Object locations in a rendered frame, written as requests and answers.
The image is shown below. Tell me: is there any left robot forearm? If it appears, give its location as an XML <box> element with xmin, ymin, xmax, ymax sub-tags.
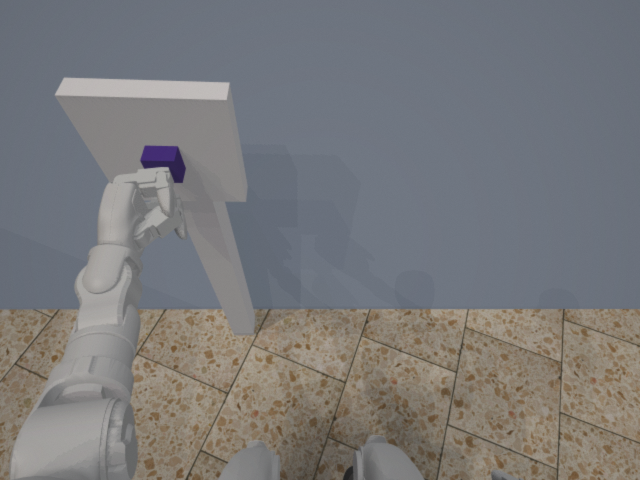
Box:
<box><xmin>9</xmin><ymin>244</ymin><xmax>143</xmax><ymax>480</ymax></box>

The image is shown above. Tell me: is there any left robot hand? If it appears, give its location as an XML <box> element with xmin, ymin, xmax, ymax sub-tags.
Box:
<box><xmin>97</xmin><ymin>167</ymin><xmax>187</xmax><ymax>258</ymax></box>

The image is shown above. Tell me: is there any right robot thigh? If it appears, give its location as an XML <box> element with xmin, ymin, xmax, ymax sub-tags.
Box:
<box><xmin>353</xmin><ymin>443</ymin><xmax>425</xmax><ymax>480</ymax></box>

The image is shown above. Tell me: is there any panel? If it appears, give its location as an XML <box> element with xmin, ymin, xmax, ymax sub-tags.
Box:
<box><xmin>55</xmin><ymin>78</ymin><xmax>255</xmax><ymax>335</ymax></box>

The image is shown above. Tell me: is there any robot thigh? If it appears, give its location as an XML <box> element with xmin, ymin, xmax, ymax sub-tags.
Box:
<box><xmin>353</xmin><ymin>443</ymin><xmax>425</xmax><ymax>480</ymax></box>
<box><xmin>218</xmin><ymin>447</ymin><xmax>280</xmax><ymax>480</ymax></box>

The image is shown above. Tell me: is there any button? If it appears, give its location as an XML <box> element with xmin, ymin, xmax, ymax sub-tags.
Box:
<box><xmin>140</xmin><ymin>146</ymin><xmax>186</xmax><ymax>183</ymax></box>

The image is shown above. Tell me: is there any left robot thigh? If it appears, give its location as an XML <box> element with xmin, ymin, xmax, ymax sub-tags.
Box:
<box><xmin>218</xmin><ymin>447</ymin><xmax>280</xmax><ymax>480</ymax></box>

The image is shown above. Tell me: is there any left robot upper arm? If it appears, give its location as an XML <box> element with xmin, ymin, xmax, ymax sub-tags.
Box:
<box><xmin>13</xmin><ymin>397</ymin><xmax>138</xmax><ymax>480</ymax></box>

